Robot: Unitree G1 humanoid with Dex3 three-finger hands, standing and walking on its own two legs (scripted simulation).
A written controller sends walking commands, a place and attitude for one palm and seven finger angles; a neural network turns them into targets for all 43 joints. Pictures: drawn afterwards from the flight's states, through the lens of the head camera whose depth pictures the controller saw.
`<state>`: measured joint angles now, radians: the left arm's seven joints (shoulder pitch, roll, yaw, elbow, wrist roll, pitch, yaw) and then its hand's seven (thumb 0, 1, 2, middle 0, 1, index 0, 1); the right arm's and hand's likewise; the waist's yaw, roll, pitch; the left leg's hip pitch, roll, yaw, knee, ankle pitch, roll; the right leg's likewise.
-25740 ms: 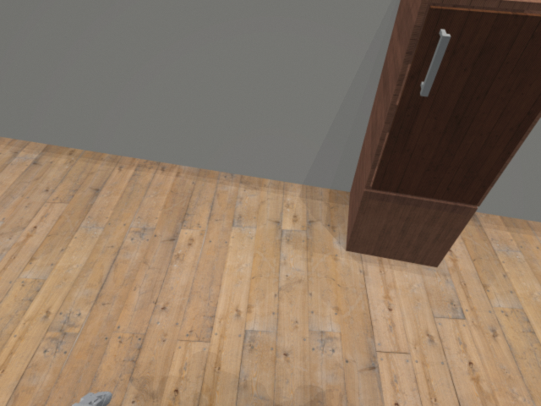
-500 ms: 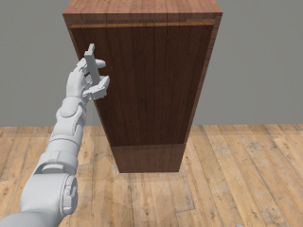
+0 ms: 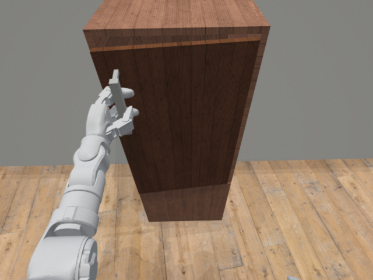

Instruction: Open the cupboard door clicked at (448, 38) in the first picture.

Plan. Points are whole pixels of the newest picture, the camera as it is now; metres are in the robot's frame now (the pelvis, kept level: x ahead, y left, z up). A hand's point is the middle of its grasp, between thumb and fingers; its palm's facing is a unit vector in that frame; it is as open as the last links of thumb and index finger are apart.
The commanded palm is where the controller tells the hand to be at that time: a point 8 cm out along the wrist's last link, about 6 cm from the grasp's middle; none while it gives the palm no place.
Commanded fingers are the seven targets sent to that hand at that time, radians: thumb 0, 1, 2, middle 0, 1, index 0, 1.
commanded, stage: pull the door open along its arc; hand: left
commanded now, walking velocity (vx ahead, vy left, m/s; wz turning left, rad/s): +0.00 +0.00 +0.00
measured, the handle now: (122, 103) +0.48 +0.15 +0.14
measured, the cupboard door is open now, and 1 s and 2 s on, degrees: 6 44 37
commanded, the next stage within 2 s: open thumb and fingers to let go in 1.24 s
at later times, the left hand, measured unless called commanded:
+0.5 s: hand (160, 166) +0.29 +0.05 +0.15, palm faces +0.26 -0.96 +0.06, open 6.3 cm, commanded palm +0.23 +0.08 +0.14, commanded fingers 0.00 0.90 0.90 -0.40 -1.35 -0.40 -1.35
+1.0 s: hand (183, 189) +0.24 +0.01 +0.15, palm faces +0.21 -0.98 -0.01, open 6.4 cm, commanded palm +0.17 +0.02 +0.14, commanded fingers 0.00 0.90 0.90 -0.40 -1.35 -0.40 -1.35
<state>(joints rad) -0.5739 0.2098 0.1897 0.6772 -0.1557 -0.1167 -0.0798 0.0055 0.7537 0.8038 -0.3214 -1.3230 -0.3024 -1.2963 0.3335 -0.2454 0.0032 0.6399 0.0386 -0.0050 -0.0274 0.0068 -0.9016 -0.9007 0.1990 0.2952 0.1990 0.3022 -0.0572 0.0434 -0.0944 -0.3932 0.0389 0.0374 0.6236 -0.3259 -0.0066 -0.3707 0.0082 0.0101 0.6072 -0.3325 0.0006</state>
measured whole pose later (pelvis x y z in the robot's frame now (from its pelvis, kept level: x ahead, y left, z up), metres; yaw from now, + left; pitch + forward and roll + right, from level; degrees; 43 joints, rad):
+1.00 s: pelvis +0.02 -0.05 +0.00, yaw +2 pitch -1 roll +1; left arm 0.35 0.00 -0.35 -0.60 -0.05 0.40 0.46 0.03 0.70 0.79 -0.28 -1.15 -0.28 -1.24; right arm 0.15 -0.19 0.03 0.55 -0.01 0.14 0.10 0.01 -0.90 -0.90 0.20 0.29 0.20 0.30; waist -0.04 0.09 -0.09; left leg -0.24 0.06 -0.04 0.62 -0.33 -0.03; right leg -0.20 0.04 -0.05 0.60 -0.39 -0.07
